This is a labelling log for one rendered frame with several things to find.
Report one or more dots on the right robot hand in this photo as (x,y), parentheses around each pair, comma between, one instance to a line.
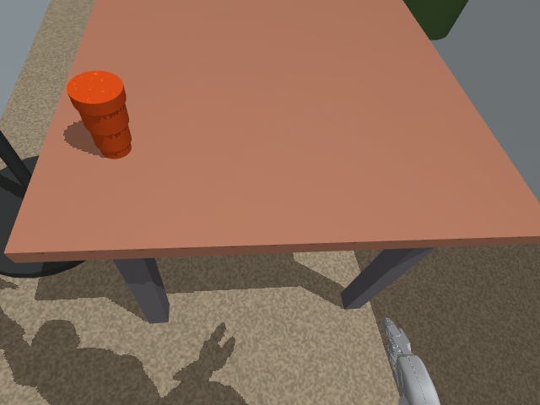
(409,372)

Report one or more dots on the coat stand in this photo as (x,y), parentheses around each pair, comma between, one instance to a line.
(14,181)

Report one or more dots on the cup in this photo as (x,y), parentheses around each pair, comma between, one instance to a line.
(100,98)

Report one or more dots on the table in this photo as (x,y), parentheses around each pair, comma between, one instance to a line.
(270,126)

